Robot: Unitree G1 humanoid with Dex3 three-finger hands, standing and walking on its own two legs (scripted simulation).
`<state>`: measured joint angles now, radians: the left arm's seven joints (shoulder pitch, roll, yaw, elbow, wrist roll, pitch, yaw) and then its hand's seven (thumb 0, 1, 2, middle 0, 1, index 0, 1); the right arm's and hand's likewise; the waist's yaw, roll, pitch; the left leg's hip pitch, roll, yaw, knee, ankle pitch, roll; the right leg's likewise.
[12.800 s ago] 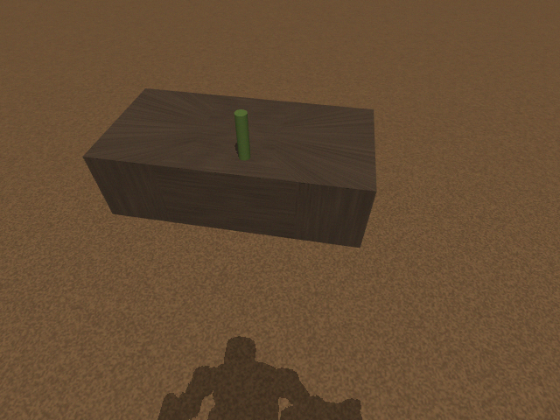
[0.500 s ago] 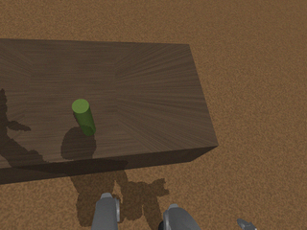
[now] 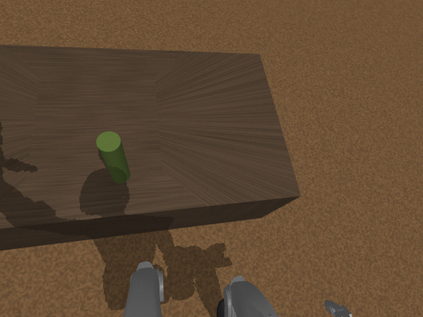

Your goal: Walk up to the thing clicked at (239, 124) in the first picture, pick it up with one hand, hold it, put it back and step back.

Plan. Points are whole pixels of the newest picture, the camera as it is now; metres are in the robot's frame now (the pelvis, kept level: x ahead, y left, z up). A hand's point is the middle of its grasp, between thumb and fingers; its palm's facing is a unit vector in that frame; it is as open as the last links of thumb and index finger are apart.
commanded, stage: go down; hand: left
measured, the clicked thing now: (115, 160) +0.48 +0.21 -0.21
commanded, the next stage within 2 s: approach in 1.06 s
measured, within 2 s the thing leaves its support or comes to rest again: neither
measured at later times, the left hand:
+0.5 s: hand out of the picture +0.42 +0.40 +0.06, palm faces +0.22 -0.98 +0.01, open 16.9 cm
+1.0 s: hand out of the picture +0.42 +0.40 +0.06, palm faces +0.21 -0.98 +0.01, open 16.9 cm
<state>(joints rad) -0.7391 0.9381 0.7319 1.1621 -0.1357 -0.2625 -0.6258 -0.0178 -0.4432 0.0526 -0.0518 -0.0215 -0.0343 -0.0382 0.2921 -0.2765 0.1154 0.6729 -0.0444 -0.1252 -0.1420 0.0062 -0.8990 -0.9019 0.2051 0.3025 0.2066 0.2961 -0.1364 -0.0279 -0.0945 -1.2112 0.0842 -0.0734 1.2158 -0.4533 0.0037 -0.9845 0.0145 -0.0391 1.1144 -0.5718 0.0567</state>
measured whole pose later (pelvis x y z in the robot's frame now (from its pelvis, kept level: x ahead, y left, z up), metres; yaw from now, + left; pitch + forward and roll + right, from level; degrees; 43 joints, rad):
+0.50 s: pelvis +0.00 +0.00 +0.00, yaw +0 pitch +26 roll -7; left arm -0.74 0.94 0.75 1.16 -0.16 -0.29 -0.65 -0.02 -0.38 0.06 -0.04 -0.02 -0.03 -0.04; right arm 0.28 -0.28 0.12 0.67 -0.04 -0.13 -0.14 0.01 -0.90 -0.90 0.21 0.30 0.21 0.30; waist -0.13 -0.03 -0.10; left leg -1.22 0.09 -0.08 1.23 -0.46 0.00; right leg -1.00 0.02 -0.04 1.13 -0.58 0.06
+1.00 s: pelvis +0.00 -0.01 +0.00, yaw +0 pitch +26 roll -7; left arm -0.72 0.94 0.76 1.14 -0.18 -0.28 -0.66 -0.02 -0.38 0.05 -0.05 -0.03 -0.03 -0.04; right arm 0.28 -0.28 0.12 0.68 -0.04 -0.13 -0.15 0.01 -0.91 -0.90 0.21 0.30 0.21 0.30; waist -0.13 -0.03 -0.10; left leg -1.23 0.09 -0.08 1.23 -0.46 -0.01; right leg -1.01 0.02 -0.04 1.14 -0.58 0.05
